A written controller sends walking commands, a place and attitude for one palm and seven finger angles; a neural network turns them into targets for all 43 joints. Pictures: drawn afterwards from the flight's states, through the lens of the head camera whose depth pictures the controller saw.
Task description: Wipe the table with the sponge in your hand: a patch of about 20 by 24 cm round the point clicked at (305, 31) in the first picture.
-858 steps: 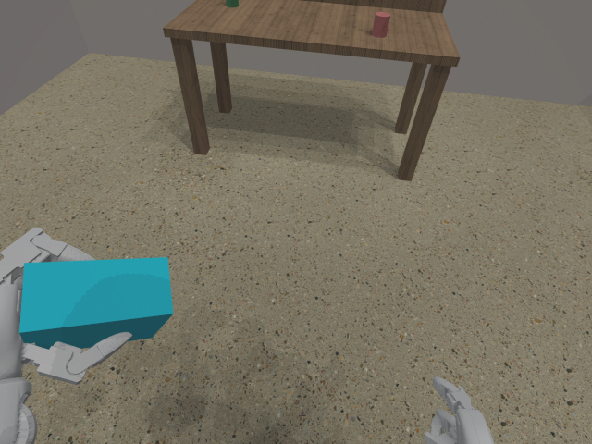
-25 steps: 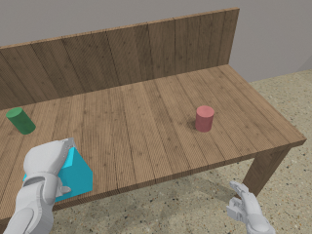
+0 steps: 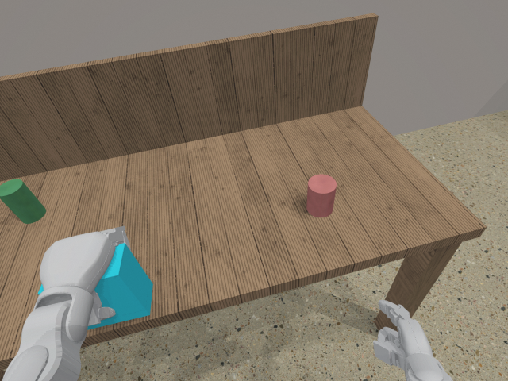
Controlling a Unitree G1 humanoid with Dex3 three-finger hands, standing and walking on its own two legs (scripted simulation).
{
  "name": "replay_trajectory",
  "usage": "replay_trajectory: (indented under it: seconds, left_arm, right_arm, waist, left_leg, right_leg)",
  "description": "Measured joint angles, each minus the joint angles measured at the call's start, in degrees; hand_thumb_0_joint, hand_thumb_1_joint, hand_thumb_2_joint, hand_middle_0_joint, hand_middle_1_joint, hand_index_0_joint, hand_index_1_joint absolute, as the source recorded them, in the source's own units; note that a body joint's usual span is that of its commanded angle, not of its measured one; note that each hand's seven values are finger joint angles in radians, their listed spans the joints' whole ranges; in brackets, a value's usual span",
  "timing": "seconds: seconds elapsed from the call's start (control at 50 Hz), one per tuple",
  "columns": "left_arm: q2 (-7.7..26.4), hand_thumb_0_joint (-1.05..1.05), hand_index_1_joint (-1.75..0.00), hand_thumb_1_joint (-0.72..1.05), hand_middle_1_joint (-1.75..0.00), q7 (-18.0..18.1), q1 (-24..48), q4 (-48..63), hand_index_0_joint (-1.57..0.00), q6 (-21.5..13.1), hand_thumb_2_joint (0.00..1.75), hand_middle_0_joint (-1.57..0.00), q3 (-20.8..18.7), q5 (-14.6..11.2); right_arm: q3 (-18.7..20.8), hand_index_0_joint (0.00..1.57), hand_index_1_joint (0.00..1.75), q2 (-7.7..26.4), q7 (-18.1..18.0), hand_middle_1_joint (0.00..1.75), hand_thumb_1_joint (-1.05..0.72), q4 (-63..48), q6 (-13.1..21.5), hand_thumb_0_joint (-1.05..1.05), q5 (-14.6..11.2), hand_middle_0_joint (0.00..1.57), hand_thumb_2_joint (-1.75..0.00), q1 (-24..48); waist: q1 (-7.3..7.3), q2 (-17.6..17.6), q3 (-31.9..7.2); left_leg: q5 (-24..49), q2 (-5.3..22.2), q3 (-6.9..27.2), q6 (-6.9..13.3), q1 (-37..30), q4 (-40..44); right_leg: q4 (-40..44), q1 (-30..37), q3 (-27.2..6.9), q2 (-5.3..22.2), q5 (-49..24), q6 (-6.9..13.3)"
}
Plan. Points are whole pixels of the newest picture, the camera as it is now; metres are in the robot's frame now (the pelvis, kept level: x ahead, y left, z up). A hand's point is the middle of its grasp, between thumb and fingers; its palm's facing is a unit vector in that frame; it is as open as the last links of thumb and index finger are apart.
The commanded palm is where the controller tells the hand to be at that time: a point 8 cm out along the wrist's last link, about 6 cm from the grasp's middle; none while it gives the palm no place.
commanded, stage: move the sponge above the wiping area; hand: left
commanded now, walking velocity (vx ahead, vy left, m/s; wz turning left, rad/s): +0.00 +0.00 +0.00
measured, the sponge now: (108, 294) +0.21 +0.28 +0.03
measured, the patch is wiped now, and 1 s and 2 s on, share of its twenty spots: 0.00 0.00 0.00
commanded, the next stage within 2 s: none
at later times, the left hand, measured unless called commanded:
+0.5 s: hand (107, 272) +0.23 +0.28 +0.07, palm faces +0.00 -0.07 -1.00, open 10.0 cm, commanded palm +0.21 +0.28 +0.13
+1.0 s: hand (115, 268) +0.25 +0.29 +0.04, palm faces -0.03 -0.09 -1.00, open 10.0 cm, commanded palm +0.23 +0.28 +0.11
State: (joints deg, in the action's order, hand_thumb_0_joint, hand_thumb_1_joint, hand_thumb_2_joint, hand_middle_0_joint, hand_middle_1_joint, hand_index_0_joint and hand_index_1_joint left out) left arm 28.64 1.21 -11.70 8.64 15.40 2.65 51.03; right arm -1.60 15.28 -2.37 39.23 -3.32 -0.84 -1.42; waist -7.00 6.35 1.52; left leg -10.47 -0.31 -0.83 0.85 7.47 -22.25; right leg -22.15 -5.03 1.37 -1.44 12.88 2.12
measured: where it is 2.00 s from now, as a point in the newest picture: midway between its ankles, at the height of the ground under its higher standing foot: outside the picture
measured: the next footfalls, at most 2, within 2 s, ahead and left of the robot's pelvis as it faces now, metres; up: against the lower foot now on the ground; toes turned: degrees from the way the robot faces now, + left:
none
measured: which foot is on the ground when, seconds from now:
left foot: down 0.00-1.00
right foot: down 0.00-1.00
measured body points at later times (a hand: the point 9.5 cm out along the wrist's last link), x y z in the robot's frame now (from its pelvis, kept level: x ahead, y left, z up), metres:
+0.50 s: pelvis +0.00 -0.01 +0.00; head -0.01 -0.05 +0.45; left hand +0.23 +0.28 +0.12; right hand +0.23 -0.22 -0.10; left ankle +0.02 +0.11 -0.74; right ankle +0.00 -0.10 -0.74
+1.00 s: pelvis +0.00 +0.00 +0.00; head +0.00 -0.03 +0.45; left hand +0.25 +0.29 +0.10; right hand +0.23 -0.21 -0.10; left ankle +0.02 +0.11 -0.74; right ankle +0.00 -0.10 -0.74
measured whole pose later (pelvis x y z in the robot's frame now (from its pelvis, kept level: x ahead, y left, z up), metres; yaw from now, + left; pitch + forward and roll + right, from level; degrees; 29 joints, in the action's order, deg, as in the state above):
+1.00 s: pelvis +0.00 +0.00 +0.00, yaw +0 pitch -2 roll +0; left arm 24.9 6.1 -2.7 -5.6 17.3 5.4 53.7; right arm -0.4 14.7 -2.5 39.9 -3.6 -2.3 -2.4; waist -6.1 4.8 -0.2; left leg -11.9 -0.6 -0.8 1.1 11.6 -25.1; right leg -25.0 -9.0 1.3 -1.2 14.3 1.9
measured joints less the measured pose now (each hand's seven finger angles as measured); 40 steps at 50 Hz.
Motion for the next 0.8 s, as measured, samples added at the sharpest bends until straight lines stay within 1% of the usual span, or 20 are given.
replay_trajectory:
  seconds: [0.06, 0.1, 0.18, 0.22, 0.28, 0.32, 0.36, 0.44, 0.5, 0.54, 0.62, 0.68, 0.76, 0.8]
  left_arm:
    - [0.4, 0.0, -1.33, -0.49, -1.33, 1.2, 0.1, -1.0, -0.76, -0.2, 1.01, -0.76, -1.2, 0.0]
    - [0.5, 0.0, -1.33, -0.49, -1.33, 1.6, 0.6, -2.2, -0.76, 0.7, 1.01, -0.76, -2.0, -0.2]
    - [0.6, 0.0, -1.33, -0.49, -1.33, 1.2, 1.3, -4.4, -0.76, 2.2, 1.01, -0.76, -2.9, -0.8]
    - [0.5, 0.0, -1.33, -0.49, -1.33, 0.7, 1.1, -4.9, -0.76, 2.1, 1.01, -0.76, -2.9, -1.0]
    - [0.4, 0.0, -1.32, -0.49, -1.33, -0.1, 0.7, -5.1, -0.76, 0.8, 1.01, -0.76, -2.3, -1.0]
    - [0.2, 0.0, -1.32, -0.49, -1.33, 0.0, 0.4, -5.0, -0.76, -0.8, 1.01, -0.76, -1.9, -0.8]
    - [0.1, 0.0, -1.32, -0.49, -1.32, 0.4, 0.6, -5.2, -0.76, -2.2, 1.01, -0.76, -1.5, -0.3]
    - [-0.5, 0.0, -1.32, -0.49, -1.32, 2.3, 1.9, -6.2, -0.76, -3.5, 1.01, -0.76, -1.2, 0.7]
    - [-1.0, 0.0, -1.32, -0.49, -1.32, 3.7, 2.7, -6.8, -0.76, -2.7, 1.01, -0.76, -1.4, 1.0]
    - [-1.5, 0.0, -1.32, -0.49, -1.32, 4.2, 3.3, -7.4, -0.76, -1.5, 1.01, -0.76, -1.2, 1.0]
    - [-2.2, 0.0, -1.32, -0.49, -1.32, 4.0, 4.6, -9.0, -0.76, 1.1, 1.01, -0.76, -0.3, 0.9]
    - [-2.6, 0.0, -1.32, -0.49, -1.32, 3.3, 5.2, -10.0, -0.76, 2.2, 1.01, -0.76, 0.7, 0.9]
    - [-2.9, 0.0, -1.32, -0.49, -1.32, 2.8, 5.5, -10.6, -0.76, 1.2, 1.01, -0.76, 1.5, 1.5]
    - [-2.9, 0.0, -1.32, -0.49, -1.32, 3.2, 5.5, -10.5, -0.76, 0.6, 1.02, -0.76, 1.7, 1.8]
  right_arm:
    - [0.1, 0.2, 0.3, -0.1, 0.1, 0.3, -0.91, 0.2, -0.2, 0.01, -0.2, 0.2, -0.9, -0.2]
    - [0.2, 0.21, 0.3, 0.0, 0.1, 0.3, -0.91, 0.3, -0.4, 0.01, -0.5, 0.2, -0.9, -0.3]
    - [0.4, 0.21, 0.3, 0.5, 0.0, 0.3, -0.91, 0.4, -0.5, 0.01, -0.8, 0.2, -0.9, -0.3]
    - [0.6, 0.2, 0.3, 0.8, -0.2, 0.3, -0.91, 0.2, -0.2, 0.01, -0.8, 0.2, -0.9, -0.4]
    - [0.9, 0.2, 0.3, 1.0, -0.5, 0.3, -0.91, 0.2, 0.3, 0.01, -0.6, 0.2, -0.9, -0.7]
    - [1.1, 0.2, 0.3, 1.0, -0.6, 0.3, -0.91, 0.2, 0.7, 0.01, -0.5, 0.2, -0.9, -1.0]
    - [1.3, 0.2, 0.3, 0.8, -0.7, 0.3, -0.91, 0.3, 0.9, 0.01, -0.3, 0.2, -0.9, -1.2]
    - [1.6, 0.2, 0.3, 0.3, -0.6, 0.3, -0.91, 0.6, 1.1, 0.01, -0.4, 0.2, -0.9, -1.4]
    - [1.5, 0.2, 0.3, -0.1, -0.3, 0.3, -0.91, 0.7, 0.9, 0.01, -0.6, 0.2, -0.9, -1.3]
    - [1.5, 0.2, 0.3, -0.3, -0.2, 0.3, -0.91, 0.8, 0.7, 0.01, -0.8, 0.2, -0.9, -1.4]
    - [1.2, 0.2, 0.3, -0.2, -0.1, 0.3, -0.91, 0.8, 0.2, 0.01, -1.1, 0.2, -0.9, -1.2]
    - [1.0, 0.2, 0.3, -0.1, -0.1, 0.3, -0.91, 0.6, 0.0, 0.01, -1.3, 0.2, -0.9, -1.1]
    - [1.0, 0.21, 0.3, -0.3, -0.2, 0.3, -0.91, 0.4, 0.0, 0.01, -1.0, 0.2, -0.9, -1.1]
    - [1.1, 0.21, 0.3, -0.4, -0.2, 0.3, -0.91, 0.3, 0.1, 0.01, -1.0, 0.2, -0.9, -1.2]
  waist:
    - [0.03, -0.3, -0.3]
    - [0.13, -0.5, -0.4]
    - [0.42, -0.5, -0.2]
    - [0.6, -0.3, -0.1]
    - [0.56, -0.2, -0.1]
    - [0.55, -0.2, -0.2]
    - [0.37, -0.3, -0.3]
    - [0.23, -0.6, -0.6]
    - [0.37, -0.7, -0.9]
    - [0.63, -0.7, -1.2]
    - [0.99, -0.5, -1.5]
    - [1.08, -0.5, -1.4]
    - [0.96, -0.9, -1.5]
    - [0.87, -1.1, -1.6]
  left_leg:
    - [-0.2, 0.4, 0.0, -0.3, 0.0, -0.2]
    - [-0.3, 0.5, 0.1, -0.5, 0.1, -0.3]
    - [-0.4, 0.7, 0.3, -0.7, 0.3, -0.6]
    - [-0.6, 0.7, 0.4, -0.7, 0.6, -0.9]
    - [-0.7, 0.8, 0.4, -0.7, 0.9, -1.2]
    - [-0.9, 0.8, 0.4, -0.7, 1.2, -1.5]
    - [-1.0, 0.8, 0.4, -0.7, 1.4, -1.6]
    - [-1.1, 0.8, 0.2, -0.7, 2.0, -2.0]
    - [-1.2, 0.8, 0.0, -0.7, 2.2, -2.0]
    - [-1.1, 0.6, 0.0, -0.6, 2.4, -1.9]
    - [-1.0, 0.3, -0.1, -0.4, 2.6, -1.8]
    - [-0.9, 0.1, 0.0, -0.2, 2.7, -1.8]
    - [-1.1, 0.0, -0.1, 0.0, 3.0, -2.0]
    - [-1.2, 0.0, -0.1, 0.0, 3.2, -2.3]
  right_leg:
    - [0.0, 0.0, 0.0, -0.4, 0.1, 0.3]
    - [-0.1, 0.0, 0.0, -0.5, 0.2, 0.5]
    - [-0.4, -0.2, 0.2, -0.7, 0.4, 0.7]
    - [-0.5, -0.4, 0.3, -0.8, 0.4, 0.7]
    - [-0.7, -0.7, 0.3, -0.8, 0.6, 0.7]
    - [-0.9, -0.9, 0.4, -0.8, 0.7, 0.7]
    - [-1.0, -1.1, 0.3, -0.8, 0.7, 0.7]
    - [-1.5, -1.8, 0.1, -0.8, 0.8, 0.7]
    - [-1.7, -2.2, -0.2, -0.8, 0.9, 0.7]
    - [-1.8, -2.4, -0.1, -0.7, 1.0, 0.5]
    - [-2.0, -2.7, -0.2, -0.3, 1.0, 0.3]
    - [-2.1, -2.9, -0.1, -0.1, 1.1, 0.2]
    - [-2.3, -3.2, -0.2, 0.0, 1.2, 0.0]
    - [-2.4, -3.3, -0.3, 0.0, 1.2, 0.0]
